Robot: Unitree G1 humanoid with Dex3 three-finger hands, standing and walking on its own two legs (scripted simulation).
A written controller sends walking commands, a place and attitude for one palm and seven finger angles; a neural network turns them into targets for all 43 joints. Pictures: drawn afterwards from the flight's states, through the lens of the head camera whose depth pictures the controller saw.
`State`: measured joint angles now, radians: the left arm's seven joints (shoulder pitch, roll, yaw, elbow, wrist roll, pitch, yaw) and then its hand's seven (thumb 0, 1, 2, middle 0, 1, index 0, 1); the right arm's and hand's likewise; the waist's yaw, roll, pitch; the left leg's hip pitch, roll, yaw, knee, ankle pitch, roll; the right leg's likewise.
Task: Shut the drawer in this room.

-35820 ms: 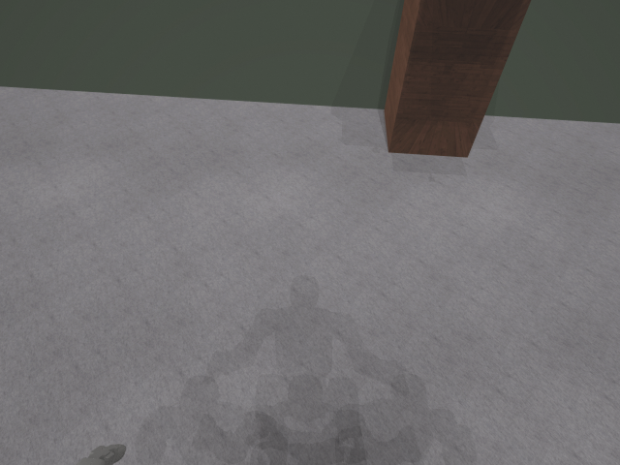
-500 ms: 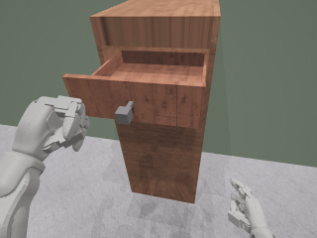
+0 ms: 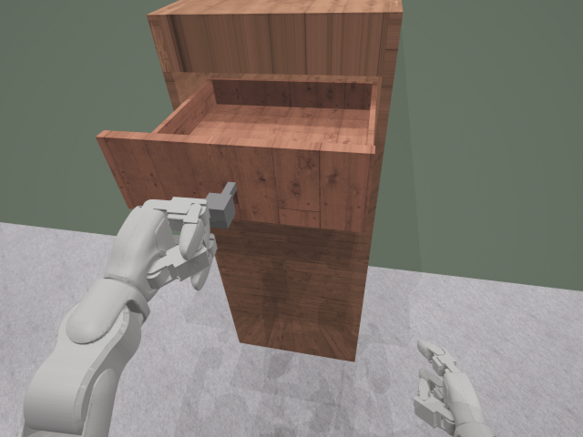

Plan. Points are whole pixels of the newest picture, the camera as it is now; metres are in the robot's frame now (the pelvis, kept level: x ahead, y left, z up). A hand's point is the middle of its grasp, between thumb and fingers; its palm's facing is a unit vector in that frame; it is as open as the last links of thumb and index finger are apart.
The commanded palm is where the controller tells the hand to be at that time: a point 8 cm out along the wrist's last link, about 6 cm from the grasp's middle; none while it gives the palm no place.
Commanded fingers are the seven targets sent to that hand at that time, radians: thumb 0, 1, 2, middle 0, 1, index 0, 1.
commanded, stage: bring the fist close to the handle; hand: left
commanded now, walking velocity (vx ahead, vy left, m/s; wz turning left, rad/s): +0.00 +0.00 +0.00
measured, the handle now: (223, 202) +0.36 +0.14 +0.19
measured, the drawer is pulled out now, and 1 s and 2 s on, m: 0.25 0.25 0.16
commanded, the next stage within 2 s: push the drawer shut in 0.82 s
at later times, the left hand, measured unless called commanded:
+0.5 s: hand (220, 257) +0.27 +0.12 +0.18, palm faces -0.07 -0.99 -0.09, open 3.3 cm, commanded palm +0.24 +0.17 +0.18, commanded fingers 0.00 0.90 0.90 -1.40 -1.60 -1.40 -1.60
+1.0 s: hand (211, 255) +0.26 +0.13 +0.18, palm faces -0.09 -0.99 -0.08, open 3.3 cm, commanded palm +0.25 +0.17 +0.18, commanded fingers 0.00 0.90 0.90 -1.40 -1.60 -1.40 -1.60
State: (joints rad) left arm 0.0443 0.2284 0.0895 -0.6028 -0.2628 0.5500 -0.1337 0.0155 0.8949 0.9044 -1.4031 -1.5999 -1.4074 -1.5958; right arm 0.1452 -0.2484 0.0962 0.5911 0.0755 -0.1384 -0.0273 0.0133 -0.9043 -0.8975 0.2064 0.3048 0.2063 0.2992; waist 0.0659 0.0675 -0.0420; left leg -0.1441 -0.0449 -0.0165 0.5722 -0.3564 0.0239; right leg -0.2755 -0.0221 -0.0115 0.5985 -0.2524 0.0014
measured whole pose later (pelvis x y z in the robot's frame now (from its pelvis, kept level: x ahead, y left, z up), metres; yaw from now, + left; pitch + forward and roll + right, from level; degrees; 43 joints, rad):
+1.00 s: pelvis +0.01 +0.00 +0.00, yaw +0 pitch -3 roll +0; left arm 0.09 0.21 0.07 -0.40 -0.23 0.28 -0.14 0.02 0.90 0.90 -1.40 -1.60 -1.41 -1.60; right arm 0.19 -0.23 0.07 0.57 0.05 -0.14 -0.05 0.01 -0.91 -0.90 0.21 0.30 0.21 0.30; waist 0.04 0.07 -0.05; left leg -0.15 -0.03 -0.02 0.57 -0.37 0.02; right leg -0.27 -0.01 -0.02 0.57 -0.26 0.00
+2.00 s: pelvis -0.03 -0.01 +0.00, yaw +2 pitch -1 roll +1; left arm -0.63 0.25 0.07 0.48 -0.20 0.16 -0.09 0.01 0.85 1.02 -1.40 -1.60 -1.40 -1.60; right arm 0.21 -0.25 0.06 0.68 0.07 -0.10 -0.10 0.01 -0.91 -0.90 0.21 0.30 0.21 0.30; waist 0.00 0.04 -0.01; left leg -0.27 -0.03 -0.05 0.59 -0.31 0.00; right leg -0.37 -0.01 -0.05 0.57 -0.19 -0.02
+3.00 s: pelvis +0.01 +0.01 +0.00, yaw +0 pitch +8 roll +0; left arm -1.04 0.29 0.17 1.08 -0.13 -0.13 -0.12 -0.02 0.83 1.00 -1.40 -1.60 -1.40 -1.60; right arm 0.38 -0.26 0.03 0.73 0.03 -0.16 -0.04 0.01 -0.91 -0.90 0.21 0.30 0.21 0.30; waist -0.07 0.03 -0.05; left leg -0.38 -0.03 -0.02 0.59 -0.35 0.03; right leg -0.48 -0.01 -0.02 0.55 -0.21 0.00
